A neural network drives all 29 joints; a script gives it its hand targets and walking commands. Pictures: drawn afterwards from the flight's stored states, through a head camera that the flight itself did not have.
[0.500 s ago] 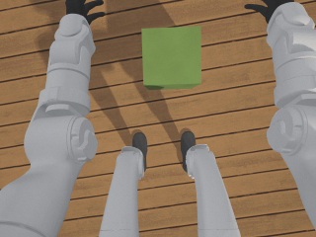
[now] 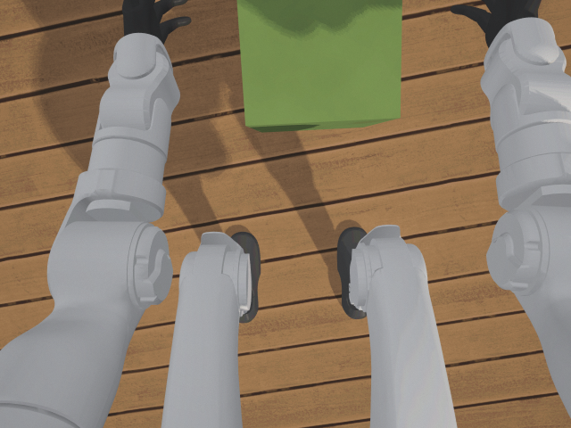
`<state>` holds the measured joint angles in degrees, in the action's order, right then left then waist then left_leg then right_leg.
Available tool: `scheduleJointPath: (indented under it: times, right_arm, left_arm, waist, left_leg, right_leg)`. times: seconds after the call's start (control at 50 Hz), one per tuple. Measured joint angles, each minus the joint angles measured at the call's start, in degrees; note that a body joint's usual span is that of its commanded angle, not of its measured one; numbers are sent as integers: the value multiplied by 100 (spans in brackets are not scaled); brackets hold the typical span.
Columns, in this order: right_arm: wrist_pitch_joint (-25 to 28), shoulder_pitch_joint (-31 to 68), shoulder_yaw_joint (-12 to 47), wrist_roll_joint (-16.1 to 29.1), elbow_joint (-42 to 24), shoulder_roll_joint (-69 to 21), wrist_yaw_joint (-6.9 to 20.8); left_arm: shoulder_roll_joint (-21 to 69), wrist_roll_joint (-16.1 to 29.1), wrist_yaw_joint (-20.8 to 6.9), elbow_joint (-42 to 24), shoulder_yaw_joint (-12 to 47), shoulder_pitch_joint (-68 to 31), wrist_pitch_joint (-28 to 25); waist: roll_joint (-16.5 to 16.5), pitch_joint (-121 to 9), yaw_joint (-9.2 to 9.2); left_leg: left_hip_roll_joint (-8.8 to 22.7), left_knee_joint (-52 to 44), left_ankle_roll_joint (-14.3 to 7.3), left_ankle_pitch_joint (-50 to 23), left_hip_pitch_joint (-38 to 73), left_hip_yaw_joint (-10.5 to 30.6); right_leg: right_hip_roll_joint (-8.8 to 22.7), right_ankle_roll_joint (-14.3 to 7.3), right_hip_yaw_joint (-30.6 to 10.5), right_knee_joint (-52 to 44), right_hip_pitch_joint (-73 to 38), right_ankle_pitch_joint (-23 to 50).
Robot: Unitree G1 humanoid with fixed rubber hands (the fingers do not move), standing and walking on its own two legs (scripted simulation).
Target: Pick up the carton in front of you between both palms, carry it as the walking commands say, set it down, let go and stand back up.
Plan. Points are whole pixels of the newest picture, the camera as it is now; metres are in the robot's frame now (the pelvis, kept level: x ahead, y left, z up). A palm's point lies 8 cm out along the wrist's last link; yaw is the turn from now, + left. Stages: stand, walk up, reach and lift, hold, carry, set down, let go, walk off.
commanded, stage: reach and lift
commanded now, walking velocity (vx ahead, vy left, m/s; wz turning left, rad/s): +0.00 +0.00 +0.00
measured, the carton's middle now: (314, 64) +0.54 -0.05 -0.36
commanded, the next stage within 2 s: none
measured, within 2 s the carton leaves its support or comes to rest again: leaves its support in 1.30 s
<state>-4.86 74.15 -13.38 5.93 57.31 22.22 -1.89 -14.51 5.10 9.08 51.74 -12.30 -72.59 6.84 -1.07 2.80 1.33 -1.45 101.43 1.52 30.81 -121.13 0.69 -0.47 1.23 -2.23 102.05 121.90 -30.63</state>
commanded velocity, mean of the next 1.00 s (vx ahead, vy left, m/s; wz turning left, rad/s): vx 0.00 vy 0.00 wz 0.00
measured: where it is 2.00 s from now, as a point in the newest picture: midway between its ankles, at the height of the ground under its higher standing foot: (298, 290)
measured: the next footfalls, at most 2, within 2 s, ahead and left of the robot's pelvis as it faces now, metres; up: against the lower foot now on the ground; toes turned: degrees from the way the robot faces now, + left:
none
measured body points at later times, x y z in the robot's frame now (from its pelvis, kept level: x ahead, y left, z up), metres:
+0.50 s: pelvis -0.03 -0.01 -0.12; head +0.36 -0.03 +0.10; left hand +0.55 +0.14 -0.31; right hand +0.55 -0.23 -0.31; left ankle +0.09 +0.12 -0.45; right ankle +0.08 -0.13 -0.45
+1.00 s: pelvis -0.03 +0.00 -0.11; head +0.35 -0.03 +0.11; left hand +0.56 +0.11 -0.30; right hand +0.55 -0.20 -0.29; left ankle +0.09 +0.12 -0.45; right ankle +0.08 -0.13 -0.45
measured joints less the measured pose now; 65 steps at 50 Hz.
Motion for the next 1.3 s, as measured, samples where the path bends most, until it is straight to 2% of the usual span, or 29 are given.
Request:
scheduleJointPath:
  times: [0.14,0.34,0.46,0.56,0.78,0.92,0.96,1.02,1.1,1.18,1.24,1.3]
  right_arm:
    - [-224,815,475,444,424,349,-95]
    - [-56,1787,699,454,1365,401,-102]
    - [86,1873,939,720,1298,472,-215]
    - [113,1812,1053,852,1154,370,-285]
    - [142,1638,956,646,1277,167,-236]
    - [111,1895,1045,646,1263,28,-247]
    - [83,2001,969,574,1290,13,-325]
    - [9,2127,824,363,1342,2,-307]
    - [-284,2038,460,-16,1055,-26,-101]
    - [-538,1728,250,-108,560,-64,96]
    - [-714,1499,278,-8,221,-132,49]
    - [-932,1215,422,91,-156,-288,-191]
  left_arm:
    - [-275,500,106,353,349,-751,239]
    - [-474,548,-72,1391,426,-1712,3]
    - [-604,783,-85,1424,677,-1880,-178]
    - [-678,918,-81,1303,879,-1771,-224]
    - [-416,595,-104,1565,565,-1663,-297]
    - [-270,665,-125,1514,744,-1899,-251]
    - [-201,570,18,1488,643,-1982,-227]
    - [-160,344,20,1468,375,-2059,-139]
    - [-83,-47,-183,1216,-95,-1972,101]
    - [4,-102,-345,777,-294,-1705,314]
    - [-3,4,-273,584,-177,-1561,443]
    - [8,138,44,354,-23,-1354,626]
  waist:
    - [-20,854,-36]
    - [3,1912,-35]
    - [45,2480,-9]
    - [55,2457,36]
    - [2,2061,34]
    - [3,2317,41]
    - [5,2428,46]
    - [-12,2524,53]
    - [-47,2540,65]
    - [-37,2464,69]
    - [-34,2371,74]
    - [-56,2127,87]
  left_leg:
    - [-30,1148,21,50,-467,-19]
    - [-65,1948,140,54,-711,53]
    - [-128,2340,226,208,-643,115]
    - [-124,2544,250,379,-631,151]
    - [-51,2482,155,391,-695,69]
    - [-74,2373,139,260,-618,55]
    - [-80,2361,139,240,-569,55]
    - [-91,2375,138,222,-533,61]
    - [-127,2501,146,243,-567,84]
    - [-166,2634,169,289,-649,120]
    - [-171,2688,179,328,-689,136]
    - [-166,2676,184,356,-757,148]
  right_leg:
    - [-26,35,-34,1149,469,-46]
    - [-40,-45,28,1973,744,-43]
    - [12,-125,89,2404,683,-231]
    - [7,-145,124,2591,670,-383]
    - [-66,-43,42,2494,743,-352]
    - [-46,-27,26,2389,645,-245]
    - [-42,-28,25,2378,593,-231]
    - [-35,-40,32,2392,551,-217]
    - [-8,-63,54,2524,569,-260]
    - [23,-97,89,2663,638,-329]
    - [24,-111,104,2716,680,-363]
    - [7,-103,110,2692,749,-381]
